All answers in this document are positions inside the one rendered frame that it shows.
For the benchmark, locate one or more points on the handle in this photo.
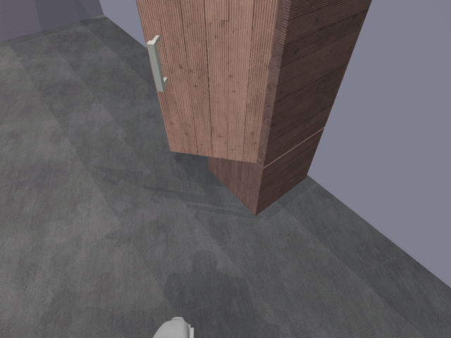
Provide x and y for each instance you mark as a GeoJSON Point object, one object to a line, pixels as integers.
{"type": "Point", "coordinates": [156, 64]}

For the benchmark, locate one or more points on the cupboard door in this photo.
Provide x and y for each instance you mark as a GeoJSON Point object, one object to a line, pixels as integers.
{"type": "Point", "coordinates": [216, 55]}

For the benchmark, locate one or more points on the robot left thigh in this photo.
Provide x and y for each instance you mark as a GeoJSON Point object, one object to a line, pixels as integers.
{"type": "Point", "coordinates": [175, 329]}

